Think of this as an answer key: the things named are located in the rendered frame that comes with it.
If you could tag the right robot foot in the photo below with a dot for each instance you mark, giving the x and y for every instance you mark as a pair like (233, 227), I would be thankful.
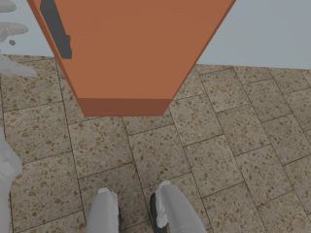
(161, 229)

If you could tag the left robot hand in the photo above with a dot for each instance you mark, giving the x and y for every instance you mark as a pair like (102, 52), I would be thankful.
(7, 66)

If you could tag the cupboard door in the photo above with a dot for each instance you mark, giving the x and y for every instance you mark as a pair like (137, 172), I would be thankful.
(134, 49)

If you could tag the left robot upper arm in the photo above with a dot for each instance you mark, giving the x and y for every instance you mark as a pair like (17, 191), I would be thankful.
(10, 167)

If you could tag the robot right shin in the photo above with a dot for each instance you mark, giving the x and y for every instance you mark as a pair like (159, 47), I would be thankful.
(161, 219)

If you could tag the handle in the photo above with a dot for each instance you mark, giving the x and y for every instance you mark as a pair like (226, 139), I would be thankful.
(52, 18)

